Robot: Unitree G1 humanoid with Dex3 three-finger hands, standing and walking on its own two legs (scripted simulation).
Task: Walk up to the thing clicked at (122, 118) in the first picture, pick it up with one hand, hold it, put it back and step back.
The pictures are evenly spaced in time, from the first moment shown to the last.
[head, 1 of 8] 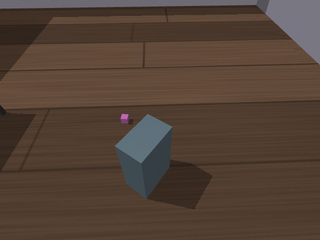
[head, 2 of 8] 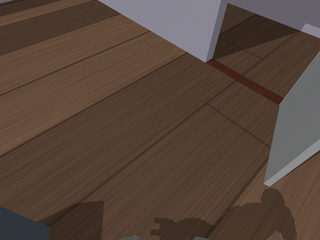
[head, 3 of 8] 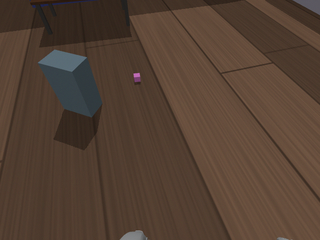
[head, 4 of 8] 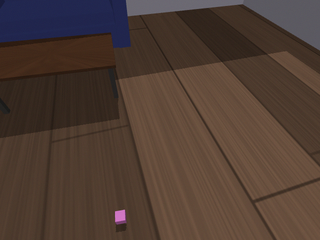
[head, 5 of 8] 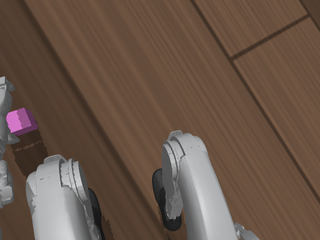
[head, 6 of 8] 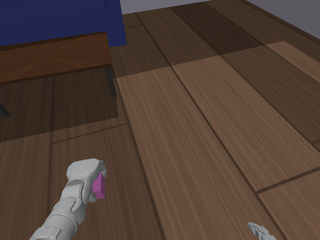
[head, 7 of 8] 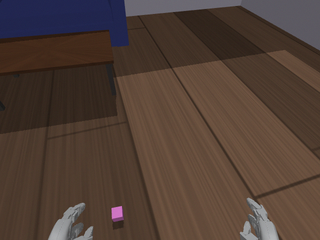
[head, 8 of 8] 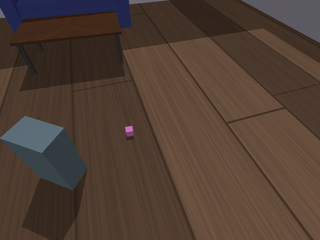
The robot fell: no
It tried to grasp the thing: yes
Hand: left
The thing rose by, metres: 0.67
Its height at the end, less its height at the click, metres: +0.00
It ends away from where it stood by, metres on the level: 0.00
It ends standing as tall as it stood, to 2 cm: yes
